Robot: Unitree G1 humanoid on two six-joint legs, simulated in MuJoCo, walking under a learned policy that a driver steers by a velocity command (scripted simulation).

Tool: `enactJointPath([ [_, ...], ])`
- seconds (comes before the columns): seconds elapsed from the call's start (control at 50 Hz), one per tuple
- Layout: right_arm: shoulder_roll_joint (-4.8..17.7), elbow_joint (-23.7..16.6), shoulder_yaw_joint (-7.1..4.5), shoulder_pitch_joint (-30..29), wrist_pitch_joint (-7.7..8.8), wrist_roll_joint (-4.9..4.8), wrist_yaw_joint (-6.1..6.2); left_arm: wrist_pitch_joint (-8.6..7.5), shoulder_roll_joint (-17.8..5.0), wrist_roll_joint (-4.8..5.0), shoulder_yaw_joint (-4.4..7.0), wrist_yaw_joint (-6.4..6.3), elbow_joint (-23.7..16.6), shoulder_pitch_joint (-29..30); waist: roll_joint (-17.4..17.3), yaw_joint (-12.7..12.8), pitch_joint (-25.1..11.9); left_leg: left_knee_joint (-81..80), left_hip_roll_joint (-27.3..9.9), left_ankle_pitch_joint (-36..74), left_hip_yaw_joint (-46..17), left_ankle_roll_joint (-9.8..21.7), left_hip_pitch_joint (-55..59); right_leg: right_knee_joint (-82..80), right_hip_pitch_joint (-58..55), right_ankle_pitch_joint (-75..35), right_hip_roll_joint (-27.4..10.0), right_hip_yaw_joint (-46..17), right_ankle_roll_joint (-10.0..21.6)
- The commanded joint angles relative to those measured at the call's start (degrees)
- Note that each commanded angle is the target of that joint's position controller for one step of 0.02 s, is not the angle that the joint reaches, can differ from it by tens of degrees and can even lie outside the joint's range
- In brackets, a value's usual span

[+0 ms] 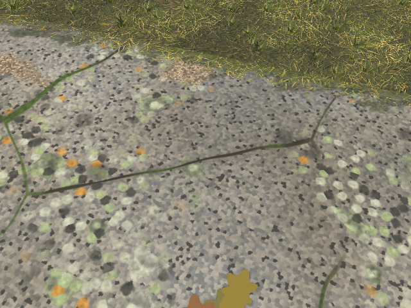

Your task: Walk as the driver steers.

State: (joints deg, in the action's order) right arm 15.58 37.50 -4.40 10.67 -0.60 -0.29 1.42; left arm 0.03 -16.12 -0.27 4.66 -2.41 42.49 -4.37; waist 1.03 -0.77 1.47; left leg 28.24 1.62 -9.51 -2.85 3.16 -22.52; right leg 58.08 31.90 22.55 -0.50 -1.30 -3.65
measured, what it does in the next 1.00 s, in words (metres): walks ahead: right foot, then left foot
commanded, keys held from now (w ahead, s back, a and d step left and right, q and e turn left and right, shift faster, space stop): w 0.46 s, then w+e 0.54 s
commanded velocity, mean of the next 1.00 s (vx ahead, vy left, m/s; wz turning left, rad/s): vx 0.41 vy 0.00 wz -0.10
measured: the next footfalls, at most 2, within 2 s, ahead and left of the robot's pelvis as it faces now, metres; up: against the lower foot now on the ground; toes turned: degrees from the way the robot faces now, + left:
right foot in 0.18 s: +0.06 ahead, -0.14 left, +0.00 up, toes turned +3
left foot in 0.60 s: +0.34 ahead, +0.15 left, +0.00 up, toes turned +3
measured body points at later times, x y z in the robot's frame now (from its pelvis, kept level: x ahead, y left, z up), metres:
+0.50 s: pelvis +0.13 -0.01 +0.00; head +0.16 -0.03 +0.45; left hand +0.08 +0.25 -0.12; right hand +0.36 -0.23 -0.09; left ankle +0.27 +0.16 -0.69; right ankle +0.02 -0.14 -0.74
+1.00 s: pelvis +0.38 +0.03 +0.00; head +0.40 +0.02 +0.45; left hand +0.61 +0.25 -0.09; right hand +0.38 -0.25 -0.13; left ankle +0.30 +0.15 -0.74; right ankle +0.53 -0.14 -0.68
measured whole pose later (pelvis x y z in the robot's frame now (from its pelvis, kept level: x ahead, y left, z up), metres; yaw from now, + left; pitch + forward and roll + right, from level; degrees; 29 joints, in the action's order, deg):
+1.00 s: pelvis +0.38 +0.03 +0.00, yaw -10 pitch +1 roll +3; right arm 15.1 47.1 -5.1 19.2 5.1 0.4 0.5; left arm -1.3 -15.4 1.1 3.9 1.6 40.6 -7.4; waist 2.1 -3.8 0.7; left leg 14.0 0.9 -16.5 13.5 0.2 1.6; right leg 45.8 40.7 -0.2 -6.7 -1.6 0.6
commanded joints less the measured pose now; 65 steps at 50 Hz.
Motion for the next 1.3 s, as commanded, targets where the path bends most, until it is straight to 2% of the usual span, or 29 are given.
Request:
enactJointPath([
  [0.02, 8.56, -4.43, -2.18, -0.41, 0.93, -0.30, 0.40, -0.60, -2.21, 0.42, 0.12, 0.85, -3.73, -0.60, -10.49, -0.26, -10.66, -11.52, -12.21, -13.88, -15.48, 10.14, 8.12, -8.52, -3.46, -2.25, -0.17, 0.99, 0.46],
  [0.1, 8.70, -2.98, -1.76, 1.92, 1.38, 0.01, -0.42, -2.45, -3.32, 0.85, 0.38, 2.50, -3.78, -1.27, -11.48, -0.92, -6.54, -12.42, -13.32, -23.65, -18.63, 9.88, 4.04, -18.29, -10.11, -0.26, 0.56, 2.51, 2.59],
  [0.16, 6.87, -2.61, -0.98, 0.66, 1.37, -0.57, -0.74, -4.04, -2.07, 0.88, 0.39, 3.10, -0.93, -7.51, -8.76, 2.98, -3.34, -9.18, -9.75, -27.54, -17.42, 7.14, -3.09, -31.89, -22.37, -7.00, 0.79, 3.51, 6.27],
  [0.18, 4.12, -3.50, -0.17, -1.45, 1.68, -0.41, -0.77, -4.40, -3.57, 0.37, 0.69, 2.89, 0.15, -12.38, -5.19, 4.89, -3.14, -1.40, -6.53, -26.44, -14.47, 4.36, -9.08, -34.88, -28.46, -2.88, -4.59, -3.03, 7.95],
  [0.2, -0.28, -4.54, 0.98, -2.93, 2.33, -0.66, -0.91, -4.61, -7.52, -0.54, 1.23, 2.40, 1.17, -18.13, 6.32, 5.59, -3.82, 17.21, 0.44, -23.43, -3.97, -0.12, -19.08, -41.91, -34.33, 9.95, -15.70, -19.20, 12.01],
  [0.22, 3.77, -7.53, -0.12, -5.42, 3.52, -1.74, -0.99, -4.91, -12.00, -1.42, 2.69, 2.83, 1.50, -18.75, 14.32, 5.45, 2.29, 25.85, 1.03, -23.40, -1.68, -1.00, -30.58, -48.93, -31.32, 22.30, -23.33, -36.81, 19.23],
  [0.26, 6.94, -5.66, -1.26, -4.35, 4.74, -1.63, -1.48, -5.66, -7.02, 0.06, 1.30, 2.15, 0.37, -14.37, 8.72, 3.01, 5.37, 34.10, -3.45, -13.17, -3.83, -1.67, -34.81, -49.00, -31.25, 19.93, -19.83, -30.90, 17.90],
  [0.34, 3.28, -4.54, -0.69, -5.41, 5.23, -0.25, -2.01, -5.71, -4.44, 0.09, 0.21, 1.94, 0.82, -14.75, 5.38, 3.09, 2.86, 32.66, -6.20, 0.86, 0.33, -3.70, -29.40, -50.82, -28.66, -1.02, -13.49, -15.07, 14.80],
  [0.44, -0.43, -5.80, 0.86, -12.33, 5.40, -0.76, -3.27, -4.93, -5.92, 0.69, 0.26, 1.84, 2.51, -19.02, 5.57, 6.20, 2.30, 13.90, -4.69, 8.05, 4.68, -4.62, -17.55, -50.50, -26.27, -16.53, -10.15, -4.00, 13.51],
  [0.5, 0.60, -6.96, 0.68, -15.27, 5.73, -1.36, -4.15, -4.23, -7.75, 1.63, 0.64, 1.91, 3.62, -21.96, 5.85, 7.21, 3.75, 6.53, -3.40, 6.73, 4.97, -4.02, -13.09, -49.43, -27.75, -18.24, -12.38, -5.65, 13.98],
  [0.56, 4.01, -6.89, -0.59, -11.36, 6.36, -1.54, -4.35, -3.48, -9.83, 2.05, 1.35, 1.65, 4.02, -20.85, 7.36, 3.13, 2.37, 1.21, -1.94, 3.37, 3.82, -1.85, -5.17, -44.77, -30.40, -28.58, -14.73, -7.91, 12.72],
  [0.6, 8.63, -3.19, -3.02, 3.39, 6.25, -1.02, -3.09, -3.39, -8.67, 1.62, 1.02, 1.54, 3.54, -19.36, 5.49, -4.71, -7.61, -0.57, -2.01, 4.61, 3.93, 1.21, 17.80, -27.53, -24.53, -39.99, -10.12, -3.50, 9.51],
  [0.62, 13.14, -1.88, -4.07, 14.75, 5.85, 0.40, -2.04, -3.59, -3.85, -0.30, -0.61, 1.59, 1.32, -19.06, -3.16, -8.56, -18.76, 2.46, -15.51, 4.30, -9.96, 4.84, 37.35, -7.52, -11.14, -21.17, -5.99, -1.11, 7.07],
  [0.64, 15.30, -1.07, -3.83, 15.93, 5.73, 1.47, -2.41, -4.64, 1.69, 1.28, -2.14, 1.42, 0.11, -25.17, -20.33, -4.79, -25.76, -7.12, -27.10, -10.70, -35.51, 12.20, 47.42, 9.72, 6.19, 11.24, 2.11, -2.94, 4.39],
  [0.66, 9.94, -1.12, -2.62, 14.43, 5.75, 1.22, -2.43, -5.09, -4.63, 2.92, -0.42, 1.44, 1.20, -22.63, -14.93, -6.00, -20.71, -10.86, -25.48, -16.90, -36.21, 11.19, 41.91, 17.07, 11.27, 8.71, -0.87, -7.27, 4.23],
  [0.68, 7.21, -0.75, -1.67, 11.07, 5.83, 0.55, -2.24, -5.10, -6.56, 3.20, 0.24, 1.56, -0.07, -17.94, -11.76, -5.23, -12.62, -11.03, -23.99, -15.32, -26.58, 9.16, 34.79, 18.46, 14.01, 3.36, -3.31, -5.68, 4.70],
  [0.7, 5.73, -0.50, -1.05, 7.38, 5.96, 0.46, -2.30, -4.90, -5.81, 2.44, 0.17, 1.51, -0.24, -15.38, -7.05, -3.38, -8.43, -12.53, -21.53, -9.69, -20.02, 8.05, 26.60, 16.80, 11.78, -1.37, -5.51, -4.70, 4.87],
  [0.74, 3.27, 0.20, -0.61, 2.41, 6.48, 1.12, -2.53, -3.57, -4.10, 1.82, 0.52, 1.84, -0.11, -15.72, -8.44, 0.33, -4.00, -16.50, -17.41, -2.61, -9.82, 6.87, 16.36, 12.85, 6.48, -6.46, -7.93, -4.97, 4.79],
  [0.84, 4.64, 2.84, -1.63, 1.29, 7.77, 1.35, -1.79, -1.29, -1.91, 1.48, 0.36, 1.93, -1.95, -12.43, -4.95, 2.19, 0.53, -20.81, -17.44, 8.41, 1.30, 7.76, 12.38, 7.12, 9.30, -13.54, -8.28, -5.81, 3.12],
  [0.98, 8.72, 5.48, -2.90, 5.12, 6.49, 0.36, -0.53, -2.06, -0.91, 1.39, -0.82, 4.57, -6.22, 0.84, -2.39, -2.26, 4.37, -20.81, -17.55, 11.06, 11.20, 5.88, 18.61, -14.66, 8.74, -24.60, -6.78, 0.25, 4.69],
  [1.06, 11.03, 6.81, -3.55, 6.21, 4.81, -1.07, -0.44, -2.12, -2.36, 0.85, -0.19, 5.55, -9.23, 3.33, -3.75, -1.64, 3.84, -12.50, -18.53, 33.09, 13.61, 4.30, 25.16, -21.22, 4.39, -16.11, -2.78, 4.69, 7.96],
  [1.1, 12.05, 6.77, -3.58, 5.15, 3.99, -1.95, -0.26, -2.20, -5.91, 0.36, 1.93, 5.37, -7.31, -6.97, -5.08, 4.53, -3.46, 2.98, -16.16, 49.58, 14.90, 2.05, 24.91, -25.65, -10.65, -17.04, 2.87, 7.39, 10.59],
  [1.12, 10.79, 6.87, -2.87, 5.62, 4.18, -2.01, -0.30, -2.04, -9.29, 0.19, 3.52, 4.56, -5.48, -14.41, -3.59, 8.39, -8.04, 14.88, -13.32, 43.76, 16.19, -0.56, 18.04, -29.15, -24.78, -27.95, 3.69, 5.92, 12.28],
  [1.14, 4.33, 4.80, -0.72, 6.94, 4.64, 1.38, -0.56, -1.71, -14.68, -0.22, 4.19, 3.04, -4.68, -18.55, 9.75, 6.60, -14.74, 35.46, -7.91, -2.58, 15.86, -4.08, 1.02, -24.73, -42.73, -55.37, -9.87, -10.93, 16.22],
  [1.16, 3.24, 4.79, 0.78, 13.88, 5.56, 0.74, -1.30, -2.44, -15.97, -1.12, 3.22, 3.45, -7.34, -15.20, 14.88, 2.61, -28.17, 53.38, 0.09, -31.85, 4.34, -6.64, -11.64, -29.66, -54.65, -59.90, -24.89, -37.90, 29.92],
  [1.18, 9.32, 6.60, -0.78, 9.46, 5.69, -1.22, -1.58, -2.24, -11.12, -0.82, 2.06, 3.98, -7.31, -15.86, 2.92, 6.71, -29.47, 54.49, -2.94, -27.87, -2.82, -6.29, -11.31, -31.88, -50.99, -59.85, -21.97, -30.57, 27.15],
  [1.2, 8.35, 5.22, -0.49, 5.55, 5.48, -2.20, -1.53, -2.42, -9.01, -0.16, 1.39, 4.17, -6.37, -12.89, 3.64, 5.37, -20.64, 51.18, -5.28, -24.57, -1.25, -5.62, -15.16, -31.85, -44.97, -57.48, -19.13, -21.33, 24.43],
  [1.24, 7.47, 5.77, -0.46, 2.68, 4.47, -0.29, -0.18, -2.64, -5.63, 0.72, 0.35, 3.89, -5.91, -6.97, 0.16, 2.00, -10.95, 43.07, -8.49, -18.14, -0.32, -5.77, -12.78, -35.47, -29.61, -50.11, -14.36, -14.18, 20.28],
  [1.3, 5.64, 7.48, -0.41, 7.04, 1.96, -0.06, 0.64, -3.37, -5.44, -0.96, 0.16, 3.73, -5.59, -3.16, 1.78, -2.03, -10.35, 37.69, -8.12, -12.94, 0.16, -6.66, -2.57, -39.70, -17.90, -51.60, -12.20, -8.12, 19.95],
])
